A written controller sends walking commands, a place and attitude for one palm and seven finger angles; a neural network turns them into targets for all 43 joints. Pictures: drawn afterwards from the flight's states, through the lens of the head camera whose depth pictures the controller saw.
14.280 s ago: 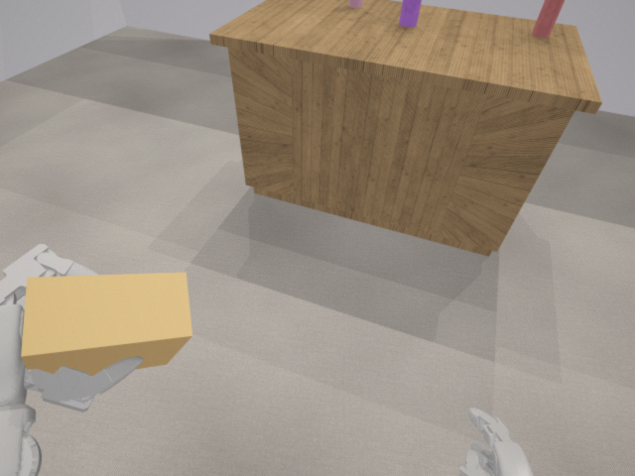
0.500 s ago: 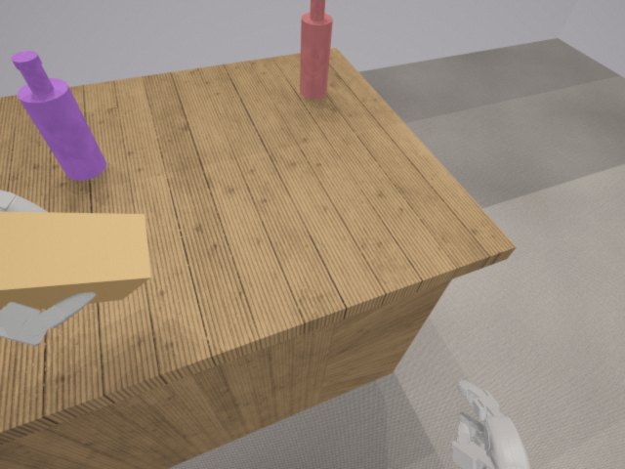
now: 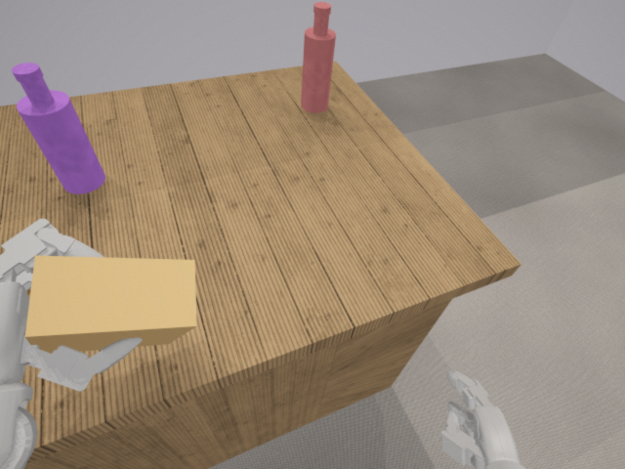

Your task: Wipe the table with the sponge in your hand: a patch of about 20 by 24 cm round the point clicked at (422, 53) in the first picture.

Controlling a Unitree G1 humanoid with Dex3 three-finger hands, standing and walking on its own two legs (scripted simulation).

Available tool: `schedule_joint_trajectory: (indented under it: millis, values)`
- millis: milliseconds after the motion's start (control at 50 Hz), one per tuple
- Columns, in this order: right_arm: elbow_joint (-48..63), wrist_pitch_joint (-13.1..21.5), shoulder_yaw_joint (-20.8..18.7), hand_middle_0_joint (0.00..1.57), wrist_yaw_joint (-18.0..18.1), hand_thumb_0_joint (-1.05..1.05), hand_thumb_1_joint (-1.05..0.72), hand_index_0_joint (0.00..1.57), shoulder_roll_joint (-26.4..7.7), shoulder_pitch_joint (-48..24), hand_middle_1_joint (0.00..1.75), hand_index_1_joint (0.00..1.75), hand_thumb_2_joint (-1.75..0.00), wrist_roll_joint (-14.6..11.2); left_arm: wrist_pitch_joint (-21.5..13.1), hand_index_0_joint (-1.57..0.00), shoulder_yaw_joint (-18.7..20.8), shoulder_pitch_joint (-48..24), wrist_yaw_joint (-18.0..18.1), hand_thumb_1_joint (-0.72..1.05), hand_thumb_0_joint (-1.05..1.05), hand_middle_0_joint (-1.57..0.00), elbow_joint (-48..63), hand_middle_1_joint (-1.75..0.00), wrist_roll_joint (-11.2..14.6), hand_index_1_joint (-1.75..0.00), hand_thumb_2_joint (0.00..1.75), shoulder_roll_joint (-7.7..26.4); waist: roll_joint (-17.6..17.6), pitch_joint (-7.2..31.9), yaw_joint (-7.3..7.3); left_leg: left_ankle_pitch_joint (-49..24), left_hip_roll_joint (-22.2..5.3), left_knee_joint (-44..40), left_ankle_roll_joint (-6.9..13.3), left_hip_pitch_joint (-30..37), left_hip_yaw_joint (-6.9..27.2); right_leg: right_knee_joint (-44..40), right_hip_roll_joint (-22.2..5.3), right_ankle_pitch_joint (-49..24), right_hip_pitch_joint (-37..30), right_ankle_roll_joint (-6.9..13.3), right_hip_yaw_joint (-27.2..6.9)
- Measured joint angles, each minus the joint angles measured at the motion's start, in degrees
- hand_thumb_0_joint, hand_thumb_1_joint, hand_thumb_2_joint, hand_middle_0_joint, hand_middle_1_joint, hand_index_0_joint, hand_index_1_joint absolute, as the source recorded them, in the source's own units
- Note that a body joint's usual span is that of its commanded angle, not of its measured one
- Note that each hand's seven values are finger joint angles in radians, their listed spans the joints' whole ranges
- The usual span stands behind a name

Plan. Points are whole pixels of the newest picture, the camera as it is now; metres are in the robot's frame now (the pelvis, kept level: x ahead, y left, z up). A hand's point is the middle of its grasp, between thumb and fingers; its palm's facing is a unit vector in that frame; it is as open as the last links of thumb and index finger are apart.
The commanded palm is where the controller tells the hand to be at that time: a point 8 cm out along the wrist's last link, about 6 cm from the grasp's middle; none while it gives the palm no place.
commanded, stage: come to a stop and stand still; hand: left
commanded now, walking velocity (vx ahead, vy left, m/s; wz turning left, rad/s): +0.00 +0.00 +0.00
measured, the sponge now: (137, 307) +0.24 +0.20 +0.13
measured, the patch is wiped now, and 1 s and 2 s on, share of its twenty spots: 0.00 0.00 0.00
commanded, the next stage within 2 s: look again from close up in 0.22 s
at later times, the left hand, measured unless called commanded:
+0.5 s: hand (63, 319) +0.21 +0.25 +0.15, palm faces +0.37 -0.85 -0.38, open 10.0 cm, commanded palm +0.15 +0.28 +0.18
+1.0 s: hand (78, 327) +0.20 +0.23 +0.16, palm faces +0.26 -0.75 -0.61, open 10.0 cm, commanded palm +0.15 +0.28 +0.19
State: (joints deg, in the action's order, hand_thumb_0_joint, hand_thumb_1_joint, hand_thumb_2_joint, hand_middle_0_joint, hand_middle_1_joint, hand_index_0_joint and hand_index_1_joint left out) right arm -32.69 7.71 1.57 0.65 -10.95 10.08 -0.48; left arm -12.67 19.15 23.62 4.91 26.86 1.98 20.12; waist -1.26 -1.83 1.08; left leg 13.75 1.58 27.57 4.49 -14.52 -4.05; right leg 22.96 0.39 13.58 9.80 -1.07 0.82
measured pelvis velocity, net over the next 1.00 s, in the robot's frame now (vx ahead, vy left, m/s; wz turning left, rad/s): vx -0.02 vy -0.03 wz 0.02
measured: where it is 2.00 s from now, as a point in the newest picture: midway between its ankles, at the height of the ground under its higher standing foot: outside the picture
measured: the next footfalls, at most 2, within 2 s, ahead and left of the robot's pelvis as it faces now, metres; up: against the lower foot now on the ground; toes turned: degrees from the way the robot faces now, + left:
none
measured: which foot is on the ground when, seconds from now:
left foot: down 0.00-1.00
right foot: down 0.00-1.00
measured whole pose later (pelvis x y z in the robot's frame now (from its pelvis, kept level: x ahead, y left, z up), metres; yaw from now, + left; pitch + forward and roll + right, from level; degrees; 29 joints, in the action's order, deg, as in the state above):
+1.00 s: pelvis -0.02 -0.03 -0.01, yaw +1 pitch -1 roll +0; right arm -32.9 3.9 2.8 0.4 -14.8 7.8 -0.2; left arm 8.3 19.7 19.0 -2.9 25.5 -1.7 28.1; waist 3.2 -0.5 2.6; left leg 13.2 1.7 30.0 2.8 -15.5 -3.3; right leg 30.9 0.9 16.6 12.9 1.1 0.4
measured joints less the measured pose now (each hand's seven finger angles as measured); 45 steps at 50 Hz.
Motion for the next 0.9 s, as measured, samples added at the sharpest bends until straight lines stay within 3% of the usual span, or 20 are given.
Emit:
schedule_joint_trajectory:
  millis: [160,300,720,740,760,800,840,900]
  values:
    - [0.80,-0.91,0.07,0.21,1.03,0.01,-0.90,0.20,0.11,0.29,0.30,0.30,-0.90,-0.03,1.61,-0.76,1.93,0.40,0.23,-0.49,-0.01,-0.77,0.01,-1.33,0.41,-1.33,1.02,2.18,-0.91,-1.23,0.23,-0.49,0.41,-0.63,0.16,0.34,0.13,-0.07,-0.38,-0.10,-0.18,-0.12,0.16]
    - [0.00,-0.97,-0.12,0.21,0.89,0.01,-0.90,0.20,-0.31,0.97,0.30,0.30,-0.90,0.03,0.58,-0.76,1.27,0.39,0.75,-0.49,-0.01,-0.77,1.71,-1.33,0.45,-1.33,1.02,1.17,-0.12,-1.17,0.74,-1.10,0.65,-1.28,0.31,0.51,0.18,-0.76,-0.60,-0.72,-0.41,-0.33,0.23]
    - [-0.61,-1.36,-0.46,0.21,1.53,0.01,-0.90,0.20,-0.77,2.07,0.30,0.30,-0.90,-0.11,1.16,-0.76,0.33,1.46,0.83,-0.49,-0.01,-0.76,-1.29,-1.33,0.32,-1.33,1.02,0.66,0.92,-0.16,0.05,-2.25,0.17,-2.62,-0.21,0.85,0.66,-2.38,-0.05,-1.87,-0.97,0.29,0.66]
    - [1.16,-1.92,0.51,0.21,2.92,0.01,-0.90,0.20,-1.42,3.16,0.30,0.30,-0.90,-1.43,1.40,-0.76,-0.06,-0.87,0.45,-0.49,-0.01,-0.76,-1.67,-1.33,-0.24,-1.33,1.02,2.87,1.04,-0.64,0.51,-2.06,0.17,-1.84,-0.19,0.44,1.14,-1.30,0.30,-1.15,-0.67,-0.17,0.51]
    - [1.59,-1.39,0.60,0.21,3.50,0.01,-0.90,0.20,-1.62,3.90,0.30,0.30,-0.90,-0.68,1.84,-0.76,0.18,-5.38,-0.66,-0.49,-0.01,-0.77,-3.09,-1.33,-2.18,-1.33,1.02,6.05,0.68,-1.22,1.54,-1.81,0.53,-0.88,-0.32,-0.01,1.54,0.83,0.28,-0.54,0.11,0.79,0.44]
    - [-0.41,-1.01,0.69,0.21,1.98,0.01,-0.90,0.20,-1.79,2.78,0.30,0.30,-0.90,1.03,4.24,-0.76,1.77,-13.83,-1.85,-0.49,-0.01,-0.77,-7.15,-1.33,-3.86,-1.33,1.02,10.04,-0.06,-1.57,2.09,-1.70,1.28,0.30,-0.81,-0.91,2.20,4.05,-0.43,1.51,1.61,1.57,1.04]
    - [-2.07,-1.70,1.11,0.21,0.71,0.01,-0.90,0.20,-2.03,0.88,0.30,0.30,-0.90,1.16,8.94,-0.76,4.21,-18.08,-2.92,-0.49,-0.01,-0.76,-9.11,-1.33,-1.81,-1.33,1.02,10.40,-0.09,-0.85,2.28,-1.66,1.26,0.70,-1.14,-1.34,1.68,5.85,-0.50,2.19,2.88,1.47,0.51]
    - [-2.45,-2.15,1.14,0.21,-0.18,0.01,-0.90,0.20,-2.64,-0.88,0.30,0.30,-0.90,0.54,16.57,-0.76,5.79,-16.30,-4.88,-0.49,-0.01,-0.76,-7.61,-1.33,0.65,-1.33,1.02,8.09,1.67,0.45,1.82,-1.20,0.74,1.05,-1.34,-0.85,0.74,6.54,-0.05,2.40,2.88,1.43,-0.46]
